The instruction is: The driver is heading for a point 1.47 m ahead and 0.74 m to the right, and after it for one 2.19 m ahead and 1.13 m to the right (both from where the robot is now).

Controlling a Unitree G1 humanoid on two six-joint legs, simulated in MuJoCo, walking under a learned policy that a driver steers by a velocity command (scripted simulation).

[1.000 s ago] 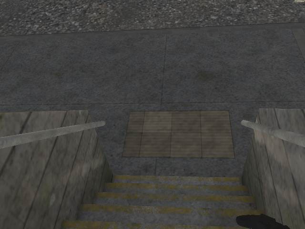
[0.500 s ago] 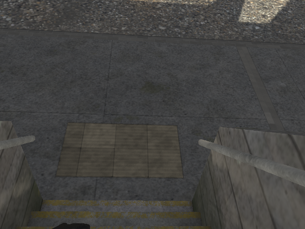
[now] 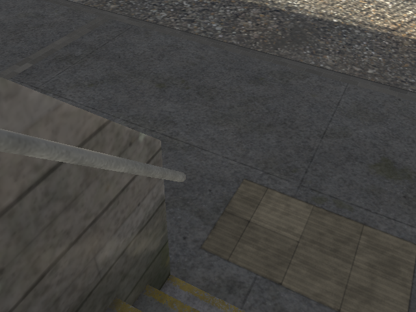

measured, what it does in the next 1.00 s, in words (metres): goes down, turning right: right foot 0.24 m lower, then left foot 0.24 m lower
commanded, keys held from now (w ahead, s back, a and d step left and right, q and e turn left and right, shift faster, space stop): w+e+shift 1.00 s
